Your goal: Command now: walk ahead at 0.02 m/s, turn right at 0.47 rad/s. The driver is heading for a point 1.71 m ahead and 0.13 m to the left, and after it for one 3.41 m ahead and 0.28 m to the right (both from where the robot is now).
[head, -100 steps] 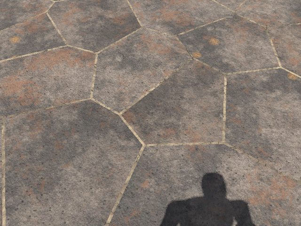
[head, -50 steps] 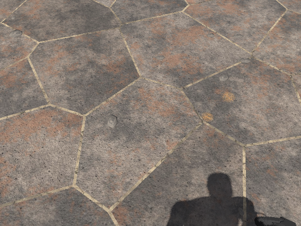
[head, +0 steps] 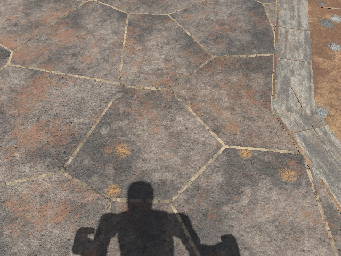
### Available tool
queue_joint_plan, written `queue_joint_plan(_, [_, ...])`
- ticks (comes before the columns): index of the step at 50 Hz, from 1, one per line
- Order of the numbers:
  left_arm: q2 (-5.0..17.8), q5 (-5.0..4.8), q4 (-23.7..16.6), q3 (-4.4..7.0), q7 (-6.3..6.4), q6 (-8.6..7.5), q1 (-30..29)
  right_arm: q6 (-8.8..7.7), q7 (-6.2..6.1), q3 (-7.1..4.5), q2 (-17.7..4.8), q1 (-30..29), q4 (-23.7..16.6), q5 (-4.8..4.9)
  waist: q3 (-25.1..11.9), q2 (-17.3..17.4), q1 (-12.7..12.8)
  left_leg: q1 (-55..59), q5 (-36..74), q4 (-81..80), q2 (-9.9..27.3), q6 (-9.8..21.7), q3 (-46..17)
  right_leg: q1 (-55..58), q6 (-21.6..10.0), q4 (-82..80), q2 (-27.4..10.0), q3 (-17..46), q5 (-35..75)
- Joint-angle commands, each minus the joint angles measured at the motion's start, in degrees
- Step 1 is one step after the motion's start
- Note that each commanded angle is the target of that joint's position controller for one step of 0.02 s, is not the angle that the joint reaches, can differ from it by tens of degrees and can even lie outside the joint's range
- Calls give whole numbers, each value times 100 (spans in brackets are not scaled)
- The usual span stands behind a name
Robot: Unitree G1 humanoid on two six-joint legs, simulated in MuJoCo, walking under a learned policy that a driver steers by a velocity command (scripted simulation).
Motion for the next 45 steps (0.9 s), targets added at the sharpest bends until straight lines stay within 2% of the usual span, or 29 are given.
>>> queue_joint_plan(1, [509, -53, -617, 137, 11, -80, 121, -3, 21, -336, -1446, 412, -249, -288, -508, 2006, 79, 1152, 1884, -1424, 2330, 1514, -2504, -1112, 73, 1616, 192, -359, -2585])
queue_joint_plan(2, [961, 76, -512, 255, -25, -164, 151, -17, -3, -267, -1108, 140, -459, -287, -533, 1538, 17, 961, 2084, -1358, 2503, 1811, -2589, -1141, 260, 2836, -152, -70, -2529])
queue_joint_plan(3, [1042, 33, -338, 309, -52, -156, 287, -12, -34, -207, -867, -108, -560, -199, -526, 1070, 104, 921, 2169, -1178, 2147, 1572, -1919, -1072, 330, 3312, -185, -62, -2151])
queue_joint_plan(4, [877, 27, -171, 285, -31, -96, 417, 1, -38, -173, -747, -257, -600, -102, -445, 835, 171, 949, 2096, -1053, 1754, 1290, -1403, -1052, 439, 3535, -218, -143, -1891])
queue_joint_plan(6, [552, 40, -124, 182, -26, -19, 430, 34, -44, -102, -629, -167, -571, 3, -342, 824, 102, 954, 2266, -1028, 1508, 1237, -980, -1031, 601, 3793, -231, -225, -1581])
queue_joint_plan(8, [364, -14, -217, 88, -36, -24, 201, 81, -39, -80, -588, -20, -535, -26, -334, 997, -5, 1113, 2182, -1054, 1305, 1238, -654, -876, 683, 3090, -347, -486, -1409])
queue_joint_plan(11, [123, 29, -338, -63, -70, -56, -130, 133, -41, -94, -707, 101, -488, -20, -450, 1324, -194, 1176, 2147, -972, 1246, 1227, -470, -40, 724, 1421, -732, -912, -1459])
queue_joint_plan(13, [257, -17, -320, -40, -91, -69, -143, 163, -17, -127, -882, 307, -427, 13, -446, 1451, -302, 1170, 2229, -903, 1354, 1298, -613, 421, 690, 636, -724, -1127, -1344])
queue_joint_plan(15, [295, -10, -126, -14, -106, -84, 190, 165, 6, -86, -845, 281, -388, 106, -368, 1289, -97, 986, 2195, -713, 1289, 1159, -585, 1124, 496, -830, -678, -1250, -216])
queue_joint_plan(16, [385, 30, -96, -4, -102, -87, 226, 124, 19, -51, -764, 487, -306, 130, -351, 1134, -101, 767, 1969, -677, 1218, 925, -567, 1585, 336, -1330, -772, -1064, 344])
queue_joint_plan(17, [626, 77, -137, 25, -59, -83, 308, 45, 57, 11, -634, 593, -301, 25, -589, 687, -162, 365, 1427, -477, 1063, 562, -414, 2278, 151, -1153, -1275, -507, 1299])
queue_joint_plan(18, [1015, 125, -139, 99, -11, -44, 323, -69, 142, 79, -432, 767, -347, -157, -785, -433, -428, -54, 378, -72, 555, 216, 112, 2633, -204, -690, -1920, 66, 2527])
queue_joint_plan(19, [538, 163, -71, -25, -87, -66, 93, -93, 137, 132, -275, 560, -352, -147, -819, -857, -369, 408, -126, -337, 479, -30, 318, 1821, -500, -768, -1958, 60, 1546])
queue_joint_plan(20, [262, 181, -116, -86, -154, -114, -67, -75, 125, 100, -482, 256, -324, -138, -560, -537, -240, 585, 167, -323, 445, -155, 362, 1558, -364, -836, -1618, -110, 696])
queue_joint_plan(21, [263, 216, -57, -92, -171, -151, -11, -43, 108, 82, -524, 115, -301, -113, -426, -416, -153, 594, 351, -276, 401, -171, 420, 1407, -210, -860, -1440, -232, 368])
queue_joint_plan(23, [489, 149, 52, -47, -164, -201, 194, 55, 63, 82, -492, 280, -211, -65, -205, -590, -106, 465, -406, 26, 171, -135, 701, 1173, -236, -1097, -1361, -168, -1218])
queue_joint_plan(25, [783, 84, 131, 27, -132, -196, 589, 20, 57, 65, -478, 110, -291, 53, 313, -994, 126, -393, -1115, 787, -32, 6, 926, 1059, -632, -1715, -1846, 696, -3207])
queue_joint_plan(27, [854, 45, 202, 40, -91, -282, 848, -117, 92, 21, -521, -157, -452, 149, 747, -1194, 266, -1105, -1475, 1537, 196, 254, 603, 1062, -1040, -2112, -2405, 1597, -3470])
queue_joint_plan(30, [717, -35, 191, 16, -79, -427, 717, -314, 236, 0, -515, -90, -475, 218, 613, -923, 155, -1488, -1716, 1547, 524, 576, 352, 1594, -1074, -2074, -2549, 1527, -2599])
queue_joint_plan(33, [738, -107, 87, 22, -141, -390, 153, -399, 350, -1, -409, 680, -71, 139, 131, -593, -345, 741, 81, 51, 111, 534, 902, 698, -734, -1666, -1899, 350, -1520])
queue_joint_plan(34, [611, -64, 103, -7, -155, -380, 190, -376, 352, -43, -450, 1127, 138, 103, -24, -468, -507, 1503, 320, -31, -65, 421, 993, 330, -629, -1305, -1698, 88, -1436])
queue_joint_plan(35, [364, -20, 81, -82, -170, -401, 158, -358, 330, -85, -550, 1606, 266, 103, -113, -163, -685, 2113, 90, -179, 174, 458, 616, -114, -435, -611, -1457, -202, -1384])
queue_joint_plan(36, [-88, 76, -55, -216, -190, -454, 88, -362, 262, -165, -1020, 2205, 292, 80, -280, 1233, -810, 2656, -447, -1061, 1448, 849, -1229, -867, 25, 1468, -869, -898, -1686])
queue_joint_plan(37, [135, -101, -302, -136, -150, -563, 184, -401, 326, -255, -1512, 2305, 238, 10, -260, 2128, -702, 2754, -1833, -1994, 2411, 1706, -3589, -1957, 126, 2755, -487, -799, -2453])
queue_joint_plan(38, [511, -213, -198, -39, -136, -649, 218, -441, 319, -150, -1166, 1795, 76, 13, 213, 1293, -525, 2453, -2615, -2118, 2455, 1757, -3577, -2412, 33, 3420, -936, -463, -2109])
queue_joint_plan(39, [593, -214, -133, -14, -165, -698, 163, -456, 289, -76, -907, 1517, -12, 28, 502, 986, -431, 2262, -2514, -2090, 2207, 1543, -2958, -2603, -76, 3497, -1163, -514, -1460])
queue_joint_plan(40, [499, -143, -24, -18, -175, -716, 200, -455, 281, -40, -850, 1319, -80, 0, 502, 749, -337, 2126, -1955, -2111, 1930, 1362, -2381, -2499, -105, 3398, -1325, -629, -961])
queue_joint_plan(42, [414, -33, 26, -3, -221, -718, 147, -430, 263, 21, -730, 1269, -99, -17, 452, 732, -283, 1937, -666, -2192, 1532, 1144, -1479, -2166, -60, 3007, -1516, -745, -264])
queue_joint_plan(45, [255, -1, -8, -30, -275, -685, -15, -408, 221, 50, -687, 1560, -10, 15, 287, 637, -330, 2082, 1078, -2208, 1331, 1154, -723, -2154, 127, 2547, -1476, -1007, 329])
